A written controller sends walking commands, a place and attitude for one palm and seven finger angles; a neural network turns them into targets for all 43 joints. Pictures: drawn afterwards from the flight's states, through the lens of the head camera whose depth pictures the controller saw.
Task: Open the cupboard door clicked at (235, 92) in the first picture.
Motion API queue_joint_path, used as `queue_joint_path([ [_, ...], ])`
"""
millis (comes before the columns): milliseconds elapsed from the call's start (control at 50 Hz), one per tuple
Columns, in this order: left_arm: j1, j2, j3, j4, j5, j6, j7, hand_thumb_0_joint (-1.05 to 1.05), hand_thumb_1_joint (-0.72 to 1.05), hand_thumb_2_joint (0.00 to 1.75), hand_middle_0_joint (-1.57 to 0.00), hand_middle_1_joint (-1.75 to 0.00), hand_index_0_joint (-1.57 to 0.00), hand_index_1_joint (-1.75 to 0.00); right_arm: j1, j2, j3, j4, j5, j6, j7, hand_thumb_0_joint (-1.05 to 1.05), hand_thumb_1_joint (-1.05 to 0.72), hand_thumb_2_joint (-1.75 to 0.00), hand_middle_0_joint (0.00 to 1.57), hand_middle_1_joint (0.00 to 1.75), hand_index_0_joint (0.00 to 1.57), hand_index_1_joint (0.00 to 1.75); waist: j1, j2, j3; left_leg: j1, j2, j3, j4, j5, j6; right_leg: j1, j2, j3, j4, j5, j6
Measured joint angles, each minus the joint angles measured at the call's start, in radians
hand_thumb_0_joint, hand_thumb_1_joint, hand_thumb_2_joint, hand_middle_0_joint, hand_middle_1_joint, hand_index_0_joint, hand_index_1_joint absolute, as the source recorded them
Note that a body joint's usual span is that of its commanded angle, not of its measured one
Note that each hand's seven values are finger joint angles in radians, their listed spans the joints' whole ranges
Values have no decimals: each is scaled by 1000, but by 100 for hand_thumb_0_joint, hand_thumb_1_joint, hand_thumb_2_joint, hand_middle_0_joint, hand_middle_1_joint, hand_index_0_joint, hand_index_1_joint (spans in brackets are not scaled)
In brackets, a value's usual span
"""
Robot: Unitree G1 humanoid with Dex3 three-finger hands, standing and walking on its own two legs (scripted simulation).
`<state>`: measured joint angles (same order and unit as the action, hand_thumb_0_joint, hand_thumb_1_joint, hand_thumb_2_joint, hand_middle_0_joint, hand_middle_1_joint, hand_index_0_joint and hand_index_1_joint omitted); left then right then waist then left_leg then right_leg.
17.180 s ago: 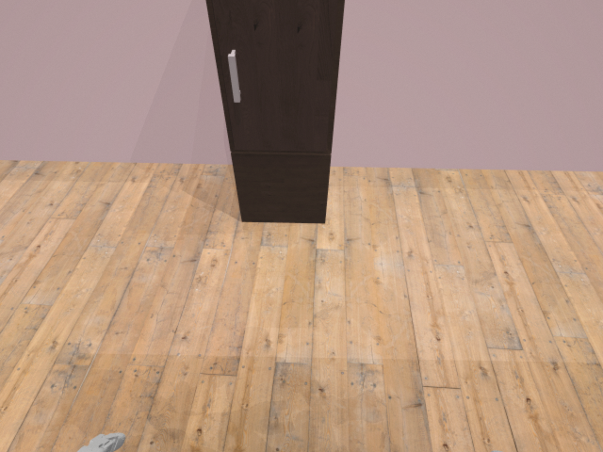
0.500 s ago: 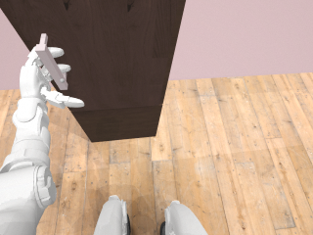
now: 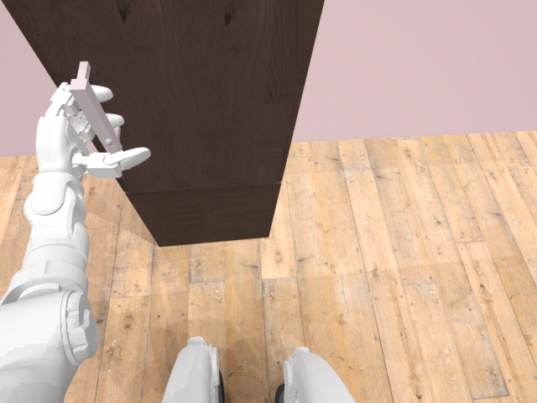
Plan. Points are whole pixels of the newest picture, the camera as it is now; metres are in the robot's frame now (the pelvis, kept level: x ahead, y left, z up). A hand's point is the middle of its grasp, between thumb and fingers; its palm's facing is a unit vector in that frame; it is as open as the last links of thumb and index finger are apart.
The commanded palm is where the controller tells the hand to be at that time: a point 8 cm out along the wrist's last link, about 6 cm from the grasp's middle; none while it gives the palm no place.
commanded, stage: close the thumb around the handle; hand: left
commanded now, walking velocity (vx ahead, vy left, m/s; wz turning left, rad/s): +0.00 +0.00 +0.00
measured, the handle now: (101, 112) +0.53 +0.24 +0.05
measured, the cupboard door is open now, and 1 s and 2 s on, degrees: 0 21 50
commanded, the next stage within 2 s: pull the door open along its arc in 0.38 s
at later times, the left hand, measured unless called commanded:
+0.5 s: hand (114, 142) +0.48 +0.21 +0.05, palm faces +0.10 -1.00 -0.02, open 5.7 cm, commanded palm +0.45 +0.25 +0.05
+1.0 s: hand (136, 203) +0.38 +0.16 +0.06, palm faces +0.15 -0.99 +0.04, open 6.0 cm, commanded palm +0.32 +0.21 +0.05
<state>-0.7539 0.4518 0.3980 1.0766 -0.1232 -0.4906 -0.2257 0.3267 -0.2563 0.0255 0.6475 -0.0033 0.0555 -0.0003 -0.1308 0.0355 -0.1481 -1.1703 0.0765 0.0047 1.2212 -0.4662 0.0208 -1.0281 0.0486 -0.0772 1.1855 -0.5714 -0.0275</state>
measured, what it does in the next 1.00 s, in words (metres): stands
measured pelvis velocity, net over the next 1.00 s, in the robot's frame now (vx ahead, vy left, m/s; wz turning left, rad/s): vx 0.02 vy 0.00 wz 0.01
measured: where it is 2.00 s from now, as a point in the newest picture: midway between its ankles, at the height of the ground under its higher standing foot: outside the picture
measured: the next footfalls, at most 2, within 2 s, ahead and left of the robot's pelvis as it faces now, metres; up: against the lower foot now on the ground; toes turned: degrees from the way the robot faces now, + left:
none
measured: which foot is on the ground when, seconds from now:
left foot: down 0.00-1.00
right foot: down 0.00-1.00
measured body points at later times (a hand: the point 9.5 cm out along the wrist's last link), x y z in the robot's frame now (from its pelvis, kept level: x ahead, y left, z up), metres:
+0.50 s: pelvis +0.00 +0.00 +0.00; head +0.13 +0.02 +0.43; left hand +0.47 +0.26 +0.06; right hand +0.04 -0.26 -0.12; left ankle +0.05 +0.11 -0.63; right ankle -0.01 -0.11 -0.63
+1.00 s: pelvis +0.02 +0.00 +0.02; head +0.11 +0.00 +0.47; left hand +0.36 +0.22 +0.06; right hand +0.13 -0.25 -0.09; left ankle +0.05 +0.11 -0.63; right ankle -0.01 -0.11 -0.63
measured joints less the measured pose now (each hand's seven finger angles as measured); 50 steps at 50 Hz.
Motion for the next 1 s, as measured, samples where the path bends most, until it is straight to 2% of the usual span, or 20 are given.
queue_joint_path([
  [140, -23, 20, 1, 33, -6, 30, -15, -1, 31, 65, -36, -128, -36, -129, -2, -4, 5, -7, 3, 1, -5, 1, -91, -90, 20, 30, 20, 30, -4, 2, 6, -7, -1, -2, 4, 1, 3, -5, 0, -2, 1, 2, 2],
  [260, -3, -1, -7, -2, -11, 16, 8, 0, 63, 79, -36, -130, -37, -131, 3, -3, -2, 2, -1, -3, -3, 1, -91, -90, 20, 30, 20, 30, 2, 3, 6, -8, -3, 2, 1, 1, 5, -7, -2, 3, -2, 3, 5],
  [380, -1, -28, -26, -9, -1, 7, 26, 1, 74, 85, -35, -132, -35, -133, 6, 1, -4, 15, -5, -1, -1, 1, -91, -90, 20, 30, 20, 30, 6, 6, 3, 2, -6, 3, -8, 2, 6, 4, -5, 3, -11, 3, 7],
  [540, -7, -25, -13, 19, 11, -2, 38, 1, 74, 84, -36, -133, -35, -135, 6, 4, 1, 6, -8, 4, 2, 1, -91, -90, 20, 30, 20, 30, 1, 4, 1, 11, -6, 4, -13, 2, 4, 11, -5, 4, -12, 2, 4],
  [640, 39, -29, -11, -29, -6, 7, 31, 1, 75, 83, -36, -133, -34, -135, 5, 4, -3, -8, -4, 15, 6, 1, -91, -90, 20, 30, 20, 30, 2, 3, 0, 23, -3, 12, -21, 2, 2, 16, -2, 13, -16, 3, 2],
  [780, 212, -87, -44, -197, -52, 20, 18, 1, 75, 79, -34, -132, -33, -134, 10, 4, -14, -32, 13, 28, 15, 1, -91, -90, 20, 30, 20, 30, 21, 2, -12, 81, -1, 27, -58, 0, 0, 64, -1, 29, -47, 5, 2],
  [900, 431, -175, -129, -411, -90, 25, 32, 1, 74, 77, -33, -132, -32, -133, -4, 7, -24, -65, 24, 19, 26, 1, -91, -90, 20, 30, 20, 30, 47, 0, -24, 150, -7, 35, -100, 0, -1, 130, -5, 37, -86, 6, 3],
  [940, 492, -210, -166, -479, -90, 30, 60, 1, 74, 77, -33, -132, -32, -133, -15, 8, -29, -76, 22, 11, 27, 1, -91, -90, 20, 30, 20, 30, 61, -1, -25, 168, -10, 36, -108, 0, -2, 148, -8, 38, -93, 4, 3],
  [1000, 566, -297, -231, -578, -74, 36, 206, 2, 73, 78, -32, -131, -33, -130, -42, 12, -37, -86, 8, -7, 34, 1, -91, -90, 20, 30, 20, 30, 83, 0, -25, 185, -16, 36, -113, 0, -4, 165, -13, 37, -95, 1, 4],
])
